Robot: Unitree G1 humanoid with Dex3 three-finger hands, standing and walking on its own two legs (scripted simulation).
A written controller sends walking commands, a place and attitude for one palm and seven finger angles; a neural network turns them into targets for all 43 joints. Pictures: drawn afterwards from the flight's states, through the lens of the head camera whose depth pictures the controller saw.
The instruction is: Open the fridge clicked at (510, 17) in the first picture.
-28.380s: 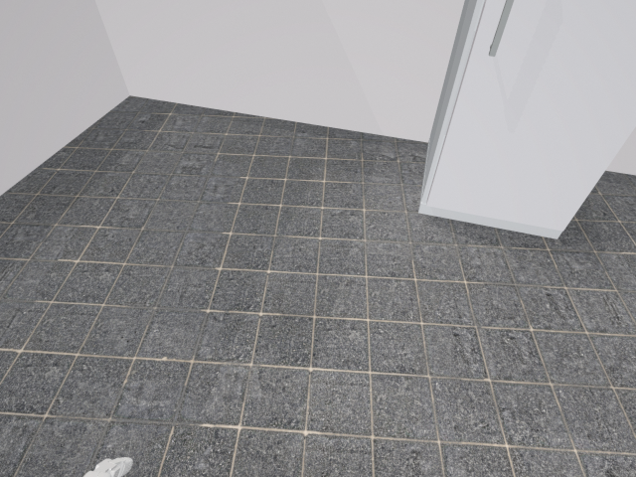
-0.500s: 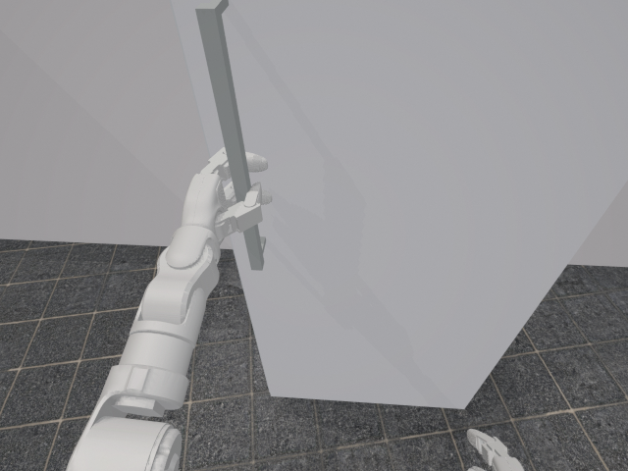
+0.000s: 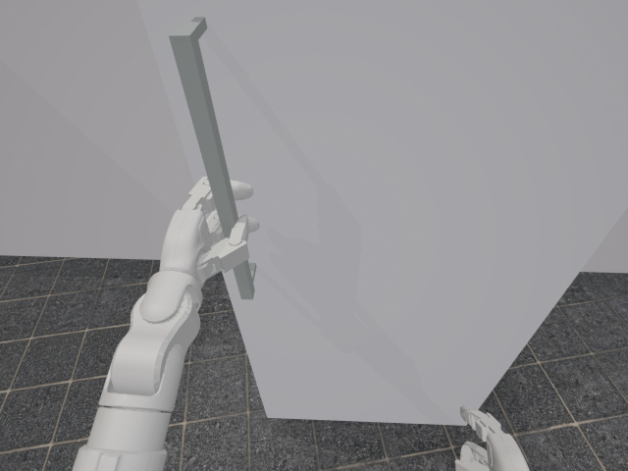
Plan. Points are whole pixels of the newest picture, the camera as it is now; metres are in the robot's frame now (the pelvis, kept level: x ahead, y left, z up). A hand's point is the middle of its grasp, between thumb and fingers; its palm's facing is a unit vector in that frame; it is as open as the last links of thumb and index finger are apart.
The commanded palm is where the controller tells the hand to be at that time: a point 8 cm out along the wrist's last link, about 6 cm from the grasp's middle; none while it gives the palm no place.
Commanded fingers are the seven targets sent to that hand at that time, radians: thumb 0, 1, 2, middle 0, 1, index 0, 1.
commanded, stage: pull the door a little, standing still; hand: left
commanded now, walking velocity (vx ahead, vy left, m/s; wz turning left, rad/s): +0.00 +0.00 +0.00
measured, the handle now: (228, 190) +0.40 +0.13 +0.19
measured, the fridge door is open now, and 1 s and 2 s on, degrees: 1 8 49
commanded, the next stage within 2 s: walk backward, drawing the door open in 0.40 s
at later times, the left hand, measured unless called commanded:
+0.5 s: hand (237, 270) +0.29 +0.10 +0.16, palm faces -0.08 -1.00 -0.03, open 6.0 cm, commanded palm +0.27 +0.16 +0.15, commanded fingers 0.00 0.90 0.90 -0.45 -1.40 -0.45 -1.40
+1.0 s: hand (246, 274) +0.30 +0.09 +0.15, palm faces +0.31 -0.90 -0.29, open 5.8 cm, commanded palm +0.25 +0.13 +0.15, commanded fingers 0.00 0.90 0.90 -0.45 -1.40 -0.45 -1.40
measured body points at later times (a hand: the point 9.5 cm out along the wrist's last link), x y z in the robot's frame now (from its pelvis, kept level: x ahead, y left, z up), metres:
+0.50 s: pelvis +0.07 +0.00 +0.01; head +0.06 -0.02 +0.46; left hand +0.29 +0.15 +0.17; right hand +0.24 -0.22 -0.08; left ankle -0.03 +0.12 -0.72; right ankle -0.07 -0.08 -0.71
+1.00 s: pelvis +0.07 -0.09 +0.01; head +0.12 -0.13 +0.45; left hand +0.27 +0.14 +0.17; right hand +0.28 -0.30 -0.09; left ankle +0.13 +0.03 -0.71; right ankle +0.11 -0.07 -0.70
